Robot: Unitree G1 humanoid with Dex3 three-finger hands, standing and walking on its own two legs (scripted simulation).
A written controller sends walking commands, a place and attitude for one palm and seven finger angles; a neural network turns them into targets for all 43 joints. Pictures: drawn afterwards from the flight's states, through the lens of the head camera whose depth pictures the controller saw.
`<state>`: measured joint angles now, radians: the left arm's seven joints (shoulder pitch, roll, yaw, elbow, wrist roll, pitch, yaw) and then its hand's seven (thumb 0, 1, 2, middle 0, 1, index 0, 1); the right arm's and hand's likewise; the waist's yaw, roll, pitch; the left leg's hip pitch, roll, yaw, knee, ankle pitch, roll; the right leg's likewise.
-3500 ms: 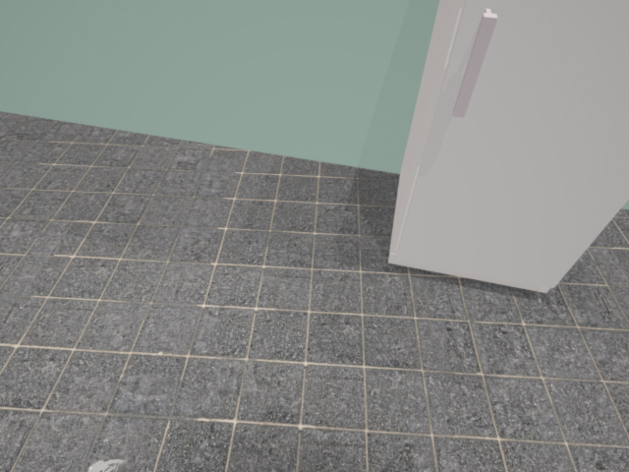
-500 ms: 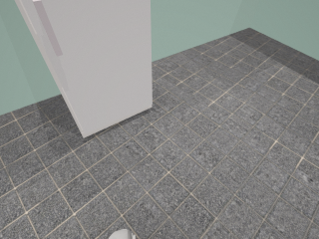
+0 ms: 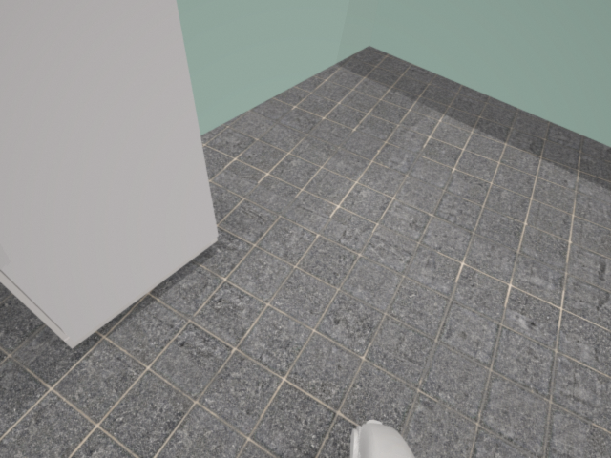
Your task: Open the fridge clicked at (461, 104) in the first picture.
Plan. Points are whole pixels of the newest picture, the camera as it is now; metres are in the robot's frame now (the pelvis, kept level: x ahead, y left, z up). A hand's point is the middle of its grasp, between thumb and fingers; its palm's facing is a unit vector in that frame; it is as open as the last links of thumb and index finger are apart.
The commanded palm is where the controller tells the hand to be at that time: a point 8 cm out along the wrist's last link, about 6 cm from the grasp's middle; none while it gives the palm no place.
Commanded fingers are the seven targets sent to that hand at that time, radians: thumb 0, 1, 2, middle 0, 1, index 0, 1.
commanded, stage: walk to a spot facing it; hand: left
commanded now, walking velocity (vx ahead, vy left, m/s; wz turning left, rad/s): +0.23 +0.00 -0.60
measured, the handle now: out of the picture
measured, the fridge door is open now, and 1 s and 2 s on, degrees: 0 0 0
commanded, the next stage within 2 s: turn to face it in 0.14 s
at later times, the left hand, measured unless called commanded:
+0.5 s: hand (244, 350) +0.32 +0.12 -0.18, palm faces -0.11 -0.98 -0.18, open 7.3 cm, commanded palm none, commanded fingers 0.00 0.90 0.90 -0.20 -0.30 -0.20 -0.30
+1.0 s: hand (193, 373) +0.27 +0.19 -0.17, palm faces +0.20 -0.94 -0.27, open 7.4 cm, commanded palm none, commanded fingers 0.00 0.90 0.90 -0.20 -0.30 -0.20 -0.30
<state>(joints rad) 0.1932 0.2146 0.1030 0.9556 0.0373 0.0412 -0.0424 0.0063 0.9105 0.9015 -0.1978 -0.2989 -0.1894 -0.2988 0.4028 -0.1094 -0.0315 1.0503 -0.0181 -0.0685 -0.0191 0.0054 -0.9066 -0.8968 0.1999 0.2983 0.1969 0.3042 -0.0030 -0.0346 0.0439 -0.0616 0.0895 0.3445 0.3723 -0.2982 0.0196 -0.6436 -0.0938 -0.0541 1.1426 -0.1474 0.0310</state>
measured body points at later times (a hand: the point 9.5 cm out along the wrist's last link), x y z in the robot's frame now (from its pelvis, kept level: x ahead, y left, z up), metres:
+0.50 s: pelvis +0.19 -0.04 -0.02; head +0.20 -0.04 +0.43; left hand +0.32 +0.17 -0.16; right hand +0.22 -0.28 -0.16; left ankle +0.23 +0.09 -0.71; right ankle +0.20 -0.13 -0.75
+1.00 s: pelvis +0.22 -0.03 +0.00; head +0.26 -0.02 +0.44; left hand +0.26 +0.24 -0.15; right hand +0.31 -0.28 -0.15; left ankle +0.26 +0.07 -0.75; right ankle +0.23 -0.20 -0.69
